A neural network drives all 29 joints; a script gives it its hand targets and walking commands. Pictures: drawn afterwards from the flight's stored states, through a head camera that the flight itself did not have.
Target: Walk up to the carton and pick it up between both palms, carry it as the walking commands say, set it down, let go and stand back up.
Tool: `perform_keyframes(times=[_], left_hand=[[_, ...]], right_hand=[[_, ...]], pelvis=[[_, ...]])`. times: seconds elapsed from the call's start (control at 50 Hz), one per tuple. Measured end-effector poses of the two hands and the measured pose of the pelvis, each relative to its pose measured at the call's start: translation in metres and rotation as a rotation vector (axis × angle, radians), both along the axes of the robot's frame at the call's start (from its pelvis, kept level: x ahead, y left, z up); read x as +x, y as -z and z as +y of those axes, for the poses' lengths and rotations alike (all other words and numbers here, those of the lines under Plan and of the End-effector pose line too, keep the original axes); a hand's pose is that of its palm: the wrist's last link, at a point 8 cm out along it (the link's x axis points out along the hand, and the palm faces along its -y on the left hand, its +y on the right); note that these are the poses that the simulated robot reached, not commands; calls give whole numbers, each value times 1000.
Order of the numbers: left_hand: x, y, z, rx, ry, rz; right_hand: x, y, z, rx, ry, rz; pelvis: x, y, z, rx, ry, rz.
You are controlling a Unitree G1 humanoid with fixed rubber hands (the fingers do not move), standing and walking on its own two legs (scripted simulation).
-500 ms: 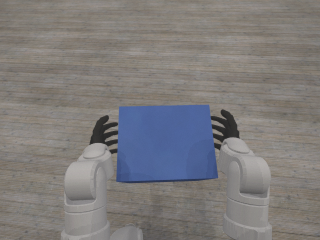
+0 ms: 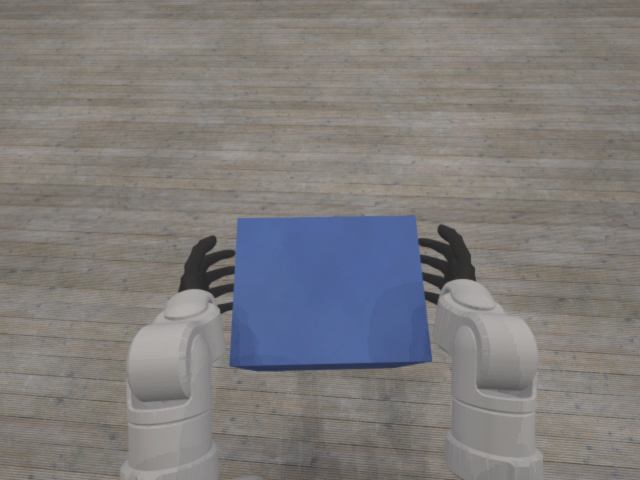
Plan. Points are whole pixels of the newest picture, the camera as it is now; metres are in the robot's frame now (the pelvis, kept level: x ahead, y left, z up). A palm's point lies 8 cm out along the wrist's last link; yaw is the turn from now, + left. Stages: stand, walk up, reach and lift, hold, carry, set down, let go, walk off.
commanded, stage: carry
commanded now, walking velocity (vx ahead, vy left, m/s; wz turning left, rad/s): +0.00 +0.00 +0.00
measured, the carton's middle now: (326, 303) +0.33 -0.01 +0.00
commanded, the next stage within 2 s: none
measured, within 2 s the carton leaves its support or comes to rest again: neither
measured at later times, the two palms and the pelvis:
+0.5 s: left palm (285, 126) +0.61 +0.04 +0.07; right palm (464, 118) +0.60 -0.24 +0.07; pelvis +0.31 -0.09 -0.02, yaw +1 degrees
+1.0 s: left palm (300, 31) +0.87 +0.01 +0.08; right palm (448, 30) +0.84 -0.27 +0.08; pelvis +0.57 -0.10 -0.01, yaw -4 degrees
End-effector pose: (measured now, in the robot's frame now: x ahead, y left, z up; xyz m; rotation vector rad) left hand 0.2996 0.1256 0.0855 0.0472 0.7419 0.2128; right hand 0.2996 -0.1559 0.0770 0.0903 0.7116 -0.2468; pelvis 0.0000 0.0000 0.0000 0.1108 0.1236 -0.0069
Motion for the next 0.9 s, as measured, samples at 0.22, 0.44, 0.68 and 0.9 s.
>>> perform_keyframes(times=[0.22, 0.44, 0.68, 0.9], left_hand=[[146, 1, -40, 28, 78, -86], [279, 15, -81, 22, 37, -39], [406, 18, -102, -39, 13, -30], [532, -1, -115, -11, 92, -80]], right_hand=[[125, 11, -39, 25, 78, -85], [268, 15, -80, 9, 29, -39], [403, 2, -101, -54, 8, -35], [505, -9, -114, -31, 81, -78]], pelvis=[[142, 28, -16, -32, 76, -61], [279, 24, -73, -70, -7, -51], [404, 12, -102, -43, -17, -16], [530, 18, -93, -101, 67, -91]])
